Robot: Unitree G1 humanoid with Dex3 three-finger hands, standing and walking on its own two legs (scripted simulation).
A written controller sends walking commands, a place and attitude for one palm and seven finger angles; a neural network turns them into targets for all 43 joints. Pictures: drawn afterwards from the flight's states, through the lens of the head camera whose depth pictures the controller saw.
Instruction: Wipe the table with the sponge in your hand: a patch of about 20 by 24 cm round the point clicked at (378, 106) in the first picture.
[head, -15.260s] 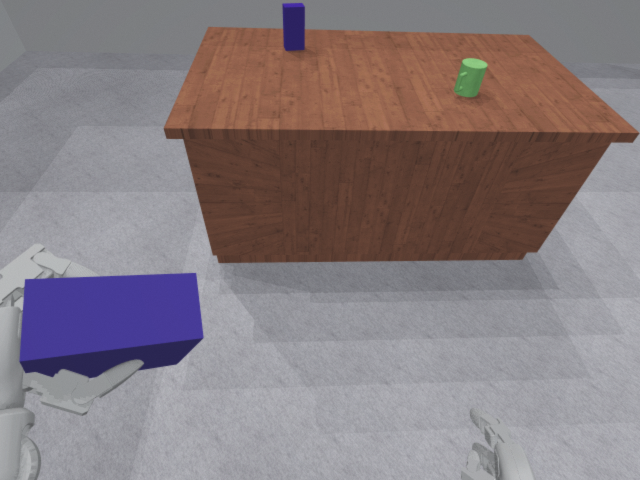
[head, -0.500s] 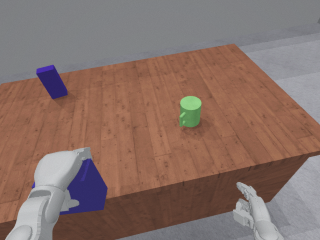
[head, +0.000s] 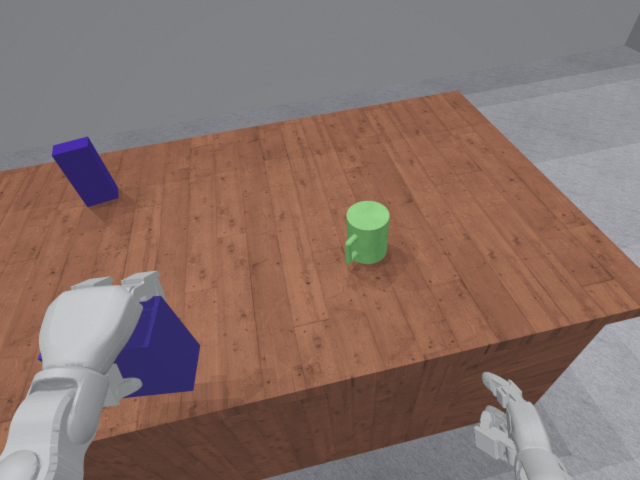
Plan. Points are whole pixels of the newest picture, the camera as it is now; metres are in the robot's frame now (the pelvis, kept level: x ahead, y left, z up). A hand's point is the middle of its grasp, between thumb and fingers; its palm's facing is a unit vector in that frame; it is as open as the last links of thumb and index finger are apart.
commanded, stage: move the sponge above the wiping area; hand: left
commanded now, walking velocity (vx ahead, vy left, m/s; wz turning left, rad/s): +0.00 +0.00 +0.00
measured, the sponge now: (138, 358) +0.22 +0.28 +0.04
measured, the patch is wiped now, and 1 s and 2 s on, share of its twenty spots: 0.00 0.00 0.00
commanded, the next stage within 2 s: none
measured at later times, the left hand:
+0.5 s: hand (98, 334) +0.22 +0.31 +0.09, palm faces +0.14 -0.05 -0.99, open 10.2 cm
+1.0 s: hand (129, 351) +0.22 +0.30 +0.04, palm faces -0.07 -0.09 -0.99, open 10.2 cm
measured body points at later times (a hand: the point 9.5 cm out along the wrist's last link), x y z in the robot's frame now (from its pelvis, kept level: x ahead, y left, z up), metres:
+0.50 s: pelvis +0.00 +0.01 +0.00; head +0.01 -0.02 +0.45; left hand +0.21 +0.31 +0.14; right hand +0.24 -0.18 -0.09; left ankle +0.03 +0.14 -0.74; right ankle -0.03 -0.11 -0.74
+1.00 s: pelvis -0.01 +0.00 +0.00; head -0.01 -0.04 +0.45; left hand +0.22 +0.30 +0.10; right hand +0.22 -0.21 -0.09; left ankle +0.03 +0.14 -0.74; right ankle -0.03 -0.11 -0.74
